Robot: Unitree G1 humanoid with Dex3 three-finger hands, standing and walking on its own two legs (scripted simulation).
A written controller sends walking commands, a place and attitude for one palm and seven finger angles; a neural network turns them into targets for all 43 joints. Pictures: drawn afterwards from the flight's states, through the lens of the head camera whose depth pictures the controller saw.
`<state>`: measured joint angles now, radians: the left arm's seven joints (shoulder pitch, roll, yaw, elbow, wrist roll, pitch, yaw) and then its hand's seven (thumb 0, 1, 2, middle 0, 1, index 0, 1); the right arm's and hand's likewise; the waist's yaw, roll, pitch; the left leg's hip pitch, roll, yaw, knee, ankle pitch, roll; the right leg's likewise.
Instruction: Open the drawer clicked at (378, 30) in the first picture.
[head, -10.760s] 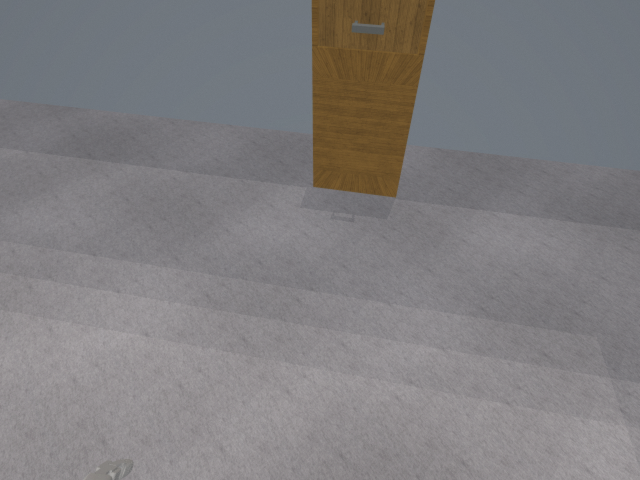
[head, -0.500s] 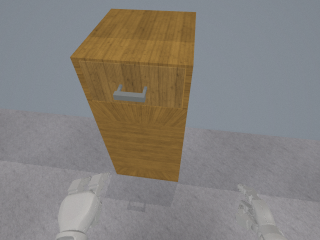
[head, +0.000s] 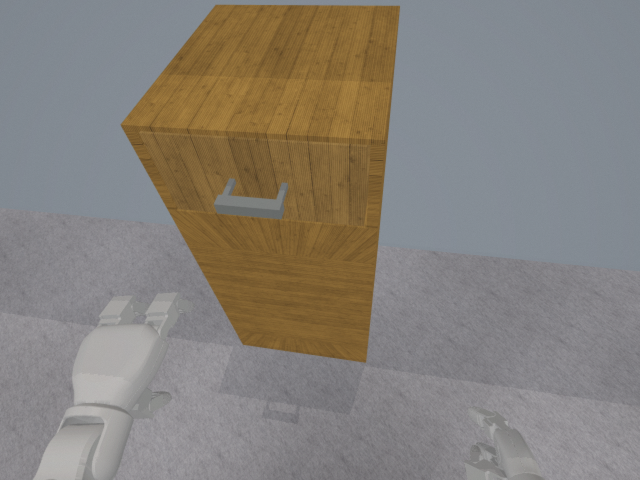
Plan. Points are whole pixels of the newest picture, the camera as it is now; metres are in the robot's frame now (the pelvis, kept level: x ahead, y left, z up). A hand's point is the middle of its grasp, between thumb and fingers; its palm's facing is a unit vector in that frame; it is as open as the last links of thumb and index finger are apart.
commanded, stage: raise the hand with hooked fingers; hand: left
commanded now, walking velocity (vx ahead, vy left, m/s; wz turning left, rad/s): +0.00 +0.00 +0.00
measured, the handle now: (253, 196) +0.52 +0.18 +0.02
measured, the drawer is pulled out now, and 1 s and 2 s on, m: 0.00 0.00 0.00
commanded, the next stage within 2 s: move the hooked fingers above the handle in 0.98 s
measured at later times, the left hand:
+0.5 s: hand (116, 273) +0.29 +0.26 +0.12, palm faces +0.09 -0.06 -0.99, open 13.7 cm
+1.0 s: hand (85, 281) +0.28 +0.29 +0.13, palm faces +0.10 -0.07 -0.99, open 13.8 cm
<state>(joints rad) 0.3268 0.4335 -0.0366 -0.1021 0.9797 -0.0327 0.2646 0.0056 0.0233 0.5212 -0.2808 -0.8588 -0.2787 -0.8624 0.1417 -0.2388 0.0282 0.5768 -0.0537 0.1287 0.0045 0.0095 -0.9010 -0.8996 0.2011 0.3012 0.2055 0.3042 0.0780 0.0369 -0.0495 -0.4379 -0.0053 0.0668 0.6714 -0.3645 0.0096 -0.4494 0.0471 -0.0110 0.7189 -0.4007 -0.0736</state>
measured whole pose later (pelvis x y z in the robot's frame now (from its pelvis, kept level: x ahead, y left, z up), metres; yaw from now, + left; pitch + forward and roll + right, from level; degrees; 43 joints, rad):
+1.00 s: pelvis -0.03 +0.04 +0.02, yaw +2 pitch +2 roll +0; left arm -0.10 0.54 0.00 0.00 0.88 -0.10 0.05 0.00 -0.49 0.30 -0.32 -1.20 -0.32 -1.20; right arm 0.15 -0.26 -0.01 0.64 0.01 0.18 0.00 0.01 -0.90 -0.90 0.20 0.30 0.20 0.30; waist 0.09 0.07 0.01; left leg -0.28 -0.05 0.04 0.47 -0.23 0.06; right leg -0.26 0.01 -0.03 0.48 -0.26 -0.02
